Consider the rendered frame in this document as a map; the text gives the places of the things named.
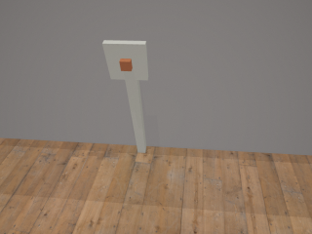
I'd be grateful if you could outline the button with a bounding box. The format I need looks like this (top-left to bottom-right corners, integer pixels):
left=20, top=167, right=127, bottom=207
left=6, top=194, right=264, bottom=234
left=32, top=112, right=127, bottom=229
left=119, top=58, right=133, bottom=71

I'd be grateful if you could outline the panel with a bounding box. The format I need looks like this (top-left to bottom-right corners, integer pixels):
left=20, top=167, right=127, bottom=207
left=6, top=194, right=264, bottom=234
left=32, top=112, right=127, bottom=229
left=102, top=40, right=148, bottom=153

